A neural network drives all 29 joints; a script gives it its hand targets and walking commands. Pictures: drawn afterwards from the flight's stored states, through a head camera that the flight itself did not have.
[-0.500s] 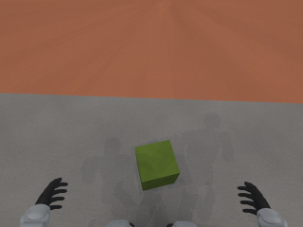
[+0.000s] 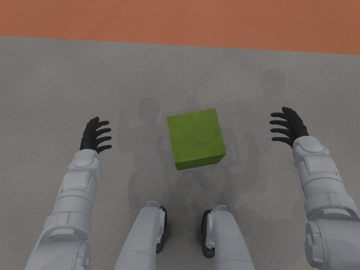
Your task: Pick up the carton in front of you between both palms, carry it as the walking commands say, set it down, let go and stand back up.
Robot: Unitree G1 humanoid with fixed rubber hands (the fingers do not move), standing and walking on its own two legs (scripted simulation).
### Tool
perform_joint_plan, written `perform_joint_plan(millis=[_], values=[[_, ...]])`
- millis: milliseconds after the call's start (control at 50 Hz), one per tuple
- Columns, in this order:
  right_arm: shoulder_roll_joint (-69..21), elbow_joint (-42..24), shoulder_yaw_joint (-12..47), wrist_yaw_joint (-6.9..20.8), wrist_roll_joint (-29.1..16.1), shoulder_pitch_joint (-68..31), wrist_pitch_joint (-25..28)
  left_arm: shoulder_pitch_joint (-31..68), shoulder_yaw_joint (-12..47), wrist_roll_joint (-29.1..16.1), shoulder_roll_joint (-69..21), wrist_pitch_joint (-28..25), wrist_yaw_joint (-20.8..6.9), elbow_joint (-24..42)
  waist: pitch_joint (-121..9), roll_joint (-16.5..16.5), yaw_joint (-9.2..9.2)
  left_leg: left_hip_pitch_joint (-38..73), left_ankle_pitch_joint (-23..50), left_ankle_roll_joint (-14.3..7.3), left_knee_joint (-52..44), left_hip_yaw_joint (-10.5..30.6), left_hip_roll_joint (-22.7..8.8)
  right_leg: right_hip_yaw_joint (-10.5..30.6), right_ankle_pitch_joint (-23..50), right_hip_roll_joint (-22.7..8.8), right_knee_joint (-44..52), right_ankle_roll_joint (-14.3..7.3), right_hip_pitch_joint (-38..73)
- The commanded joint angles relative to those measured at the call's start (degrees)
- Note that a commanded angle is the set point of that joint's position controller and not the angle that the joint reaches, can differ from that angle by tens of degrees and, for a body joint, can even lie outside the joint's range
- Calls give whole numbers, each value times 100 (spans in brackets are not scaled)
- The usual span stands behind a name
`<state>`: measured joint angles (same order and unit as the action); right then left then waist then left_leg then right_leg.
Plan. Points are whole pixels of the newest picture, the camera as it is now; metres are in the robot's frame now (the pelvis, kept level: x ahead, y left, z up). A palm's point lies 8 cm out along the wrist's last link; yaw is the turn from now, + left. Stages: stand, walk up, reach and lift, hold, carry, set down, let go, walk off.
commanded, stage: reach and lift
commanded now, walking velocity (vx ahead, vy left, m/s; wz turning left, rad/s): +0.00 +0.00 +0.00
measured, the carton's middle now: (194, 142) +0.50 -0.01 -0.57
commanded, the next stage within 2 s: none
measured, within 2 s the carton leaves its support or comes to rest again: neither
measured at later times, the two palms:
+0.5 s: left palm (129, 113) +0.47 +0.18 -0.15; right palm (266, 89) +0.56 -0.20 -0.15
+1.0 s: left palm (144, 137) +0.46 +0.18 -0.38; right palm (244, 126) +0.53 -0.20 -0.39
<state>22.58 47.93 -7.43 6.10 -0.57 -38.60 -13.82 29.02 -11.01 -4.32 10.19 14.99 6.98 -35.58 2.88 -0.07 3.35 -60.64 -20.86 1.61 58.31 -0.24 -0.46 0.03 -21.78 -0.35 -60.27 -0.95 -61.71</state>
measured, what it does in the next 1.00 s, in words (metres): lowers itself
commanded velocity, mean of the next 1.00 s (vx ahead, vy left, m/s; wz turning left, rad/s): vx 0.00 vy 0.00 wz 0.00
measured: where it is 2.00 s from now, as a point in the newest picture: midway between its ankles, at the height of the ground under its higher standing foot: (182, 240)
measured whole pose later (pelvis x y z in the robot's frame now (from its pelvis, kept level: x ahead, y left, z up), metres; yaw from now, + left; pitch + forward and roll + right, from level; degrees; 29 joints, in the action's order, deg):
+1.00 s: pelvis -0.04 +0.01 -0.22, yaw +3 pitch +48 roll +6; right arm 30.9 64.0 -2.3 2.4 -4.5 -84.2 -7.5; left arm 69.2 -19.2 -6.2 5.3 7.6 12.5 -44.7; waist 7.6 -1.4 4.7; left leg -121.4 -29.5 2.9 103.0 -1.2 1.7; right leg 4.2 -29.4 0.8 -106.0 0.0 -124.4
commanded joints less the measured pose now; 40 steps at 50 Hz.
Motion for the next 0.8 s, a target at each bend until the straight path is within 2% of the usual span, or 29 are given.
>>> perform_joint_plan(millis=[0,80,160,240,320,400,460,520,560,600,660,700,780], values=[[1046,-198,-185,45,-4,-2110,24,1669,-291,-19,561,14,176,495,-3933,423,65,814,1147,175,-478,-256,281,171,1447,195,546,117,2077],[1198,344,-144,130,20,-3464,-60,2797,-512,32,397,148,318,243,-4267,510,209,467,438,174,-466,-367,285,156,577,193,571,115,1690],[1300,896,-152,210,139,-4577,-76,3695,-804,173,230,187,410,6,-4621,616,342,178,244,193,-325,-445,311,161,194,251,503,93,1372],[1312,1251,-260,271,358,-5447,-29,4357,-1194,423,42,155,411,-55,-4899,747,448,-137,309,209,-151,-512,352,208,246,301,372,85,1181],[1256,1315,-409,287,631,-6061,26,4740,-1573,700,-137,95,356,100,-5355,889,512,-356,609,233,-18,-602,423,226,762,351,195,116,1361],[1092,1065,-550,211,873,-6095,107,4550,-1773,883,-282,-52,281,427,-6183,1107,514,-550,1372,259,-4,-707,510,262,2187,380,-4,152,2258],[798,864,-640,144,964,-5912,232,4300,-1834,948,-409,-264,182,523,-6327,1227,494,-1131,1855,260,48,-719,562,383,3375,333,-234,145,2689],[451,827,-768,77,1044,-5617,406,4050,-1925,1053,-551,-534,78,398,-6130,1230,445,-1909,2141,279,245,-688,585,537,4329,265,-529,133,2567],[280,892,-861,24,1099,-5376,509,3884,-1994,1137,-622,-698,30,224,-5966,1175,392,-2454,2212,308,484,-655,589,626,4699,226,-789,134,2233],[212,1006,-948,-42,1153,-5118,593,3765,-2050,1191,-649,-830,5,30,-5814,1060,308,-2940,2116,358,808,-627,585,665,4666,204,-1085,136,1707],[222,1154,-997,-158,1157,-4866,704,3733,-2058,1178,-626,-975,0,-201,-5576,826,163,-3330,1868,441,1374,-594,580,622,3987,219,-1511,130,527],[276,1162,-901,-222,1058,-4860,766,3773,-1981,1088,-585,-1042,29,-288,-5616,725,134,-3438,1877,488,1766,-573,580,575,3633,241,-1833,117,-106],[565,968,-459,-310,594,-5246,846,4027,-1623,697,-415,-1096,176,-366,-6202,818,141,-3445,2044,488,2574,-524,573,453,3354,267,-2663,141,-646]])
